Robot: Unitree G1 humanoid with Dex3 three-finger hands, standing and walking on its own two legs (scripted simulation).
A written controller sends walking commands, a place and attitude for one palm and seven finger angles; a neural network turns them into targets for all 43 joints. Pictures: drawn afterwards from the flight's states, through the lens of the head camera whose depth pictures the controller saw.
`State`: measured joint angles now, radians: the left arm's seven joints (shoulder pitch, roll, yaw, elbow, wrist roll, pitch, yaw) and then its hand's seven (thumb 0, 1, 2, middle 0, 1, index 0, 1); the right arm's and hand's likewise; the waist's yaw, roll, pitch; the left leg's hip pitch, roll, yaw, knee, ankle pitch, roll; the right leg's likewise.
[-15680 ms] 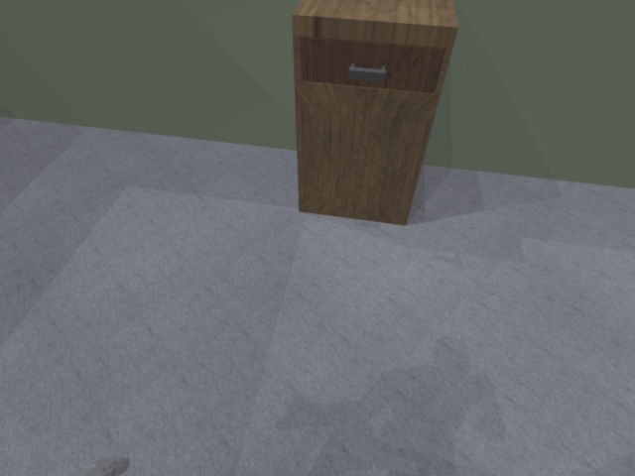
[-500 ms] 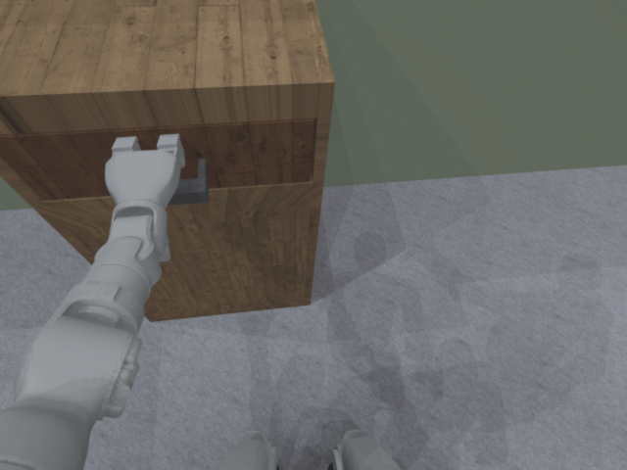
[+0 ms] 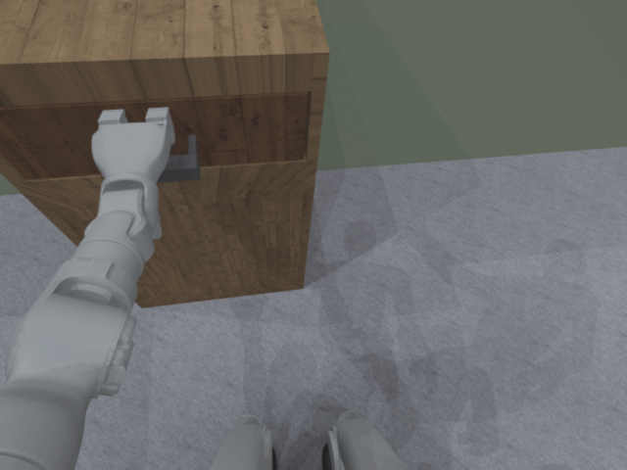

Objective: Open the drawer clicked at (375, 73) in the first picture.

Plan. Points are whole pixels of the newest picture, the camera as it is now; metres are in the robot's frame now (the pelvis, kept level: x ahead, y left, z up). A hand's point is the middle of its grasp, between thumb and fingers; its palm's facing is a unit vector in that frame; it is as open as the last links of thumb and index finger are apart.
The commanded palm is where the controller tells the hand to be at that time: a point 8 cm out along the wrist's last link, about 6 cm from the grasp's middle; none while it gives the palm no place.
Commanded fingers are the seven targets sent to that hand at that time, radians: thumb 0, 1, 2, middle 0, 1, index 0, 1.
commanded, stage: lift the fingers back up to retry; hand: left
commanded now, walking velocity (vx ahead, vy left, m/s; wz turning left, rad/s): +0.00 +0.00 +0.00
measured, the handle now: (158, 157) +0.55 +0.19 +0.01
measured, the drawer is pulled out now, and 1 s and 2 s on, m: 0.00 0.00 0.00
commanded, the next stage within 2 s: re-aim the fingers above the handle in 0.74 s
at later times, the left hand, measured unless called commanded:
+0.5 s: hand (144, 167) +0.51 +0.19 +0.04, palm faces -0.06 -0.05 -1.00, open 13.5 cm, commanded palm +0.50 +0.19 +0.13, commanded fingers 0.00 -0.50 0.30 -0.30 -1.20 -0.30 -1.20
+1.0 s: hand (134, 152) +0.51 +0.19 +0.07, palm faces -0.05 -0.03 -1.00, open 13.7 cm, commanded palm +0.49 +0.20 +0.13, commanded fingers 0.00 -0.50 0.30 -0.30 -1.20 -0.30 -1.20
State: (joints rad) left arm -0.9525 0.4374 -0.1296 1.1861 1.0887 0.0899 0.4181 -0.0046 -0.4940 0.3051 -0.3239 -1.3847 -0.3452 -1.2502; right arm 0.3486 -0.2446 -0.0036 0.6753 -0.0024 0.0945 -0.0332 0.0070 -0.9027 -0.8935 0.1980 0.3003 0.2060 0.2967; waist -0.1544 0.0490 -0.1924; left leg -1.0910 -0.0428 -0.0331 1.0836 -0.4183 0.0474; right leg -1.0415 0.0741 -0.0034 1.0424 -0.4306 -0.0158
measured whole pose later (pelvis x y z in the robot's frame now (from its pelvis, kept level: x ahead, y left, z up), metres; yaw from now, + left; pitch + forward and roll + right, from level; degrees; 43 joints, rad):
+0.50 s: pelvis +0.04 +0.00 +0.04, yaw +0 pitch +20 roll -2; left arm -0.77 0.39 -0.09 1.06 1.07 0.04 0.40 -0.01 -0.49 0.31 -0.36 -1.22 -0.38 -1.22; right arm 0.37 -0.24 -0.04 0.70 -0.01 0.12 -0.03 0.01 -0.90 -0.89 0.20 0.30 0.21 0.30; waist -0.13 0.06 -0.16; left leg -0.83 -0.04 -0.03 0.87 -0.39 0.05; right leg -0.78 0.07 0.02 0.82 -0.39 -0.02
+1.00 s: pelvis +0.07 -0.01 +0.05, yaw +0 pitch +17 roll -1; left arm -0.69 0.37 -0.11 0.96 1.07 0.04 0.34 -0.01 -0.49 0.31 -0.33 -1.21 -0.34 -1.21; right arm 0.27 -0.24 -0.06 0.65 0.00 0.16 -0.02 0.01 -0.90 -0.89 0.20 0.30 0.21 0.30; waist -0.07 0.05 -0.17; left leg -0.67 -0.04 -0.03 0.77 -0.39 0.04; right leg -0.63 0.07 0.02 0.74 -0.40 -0.04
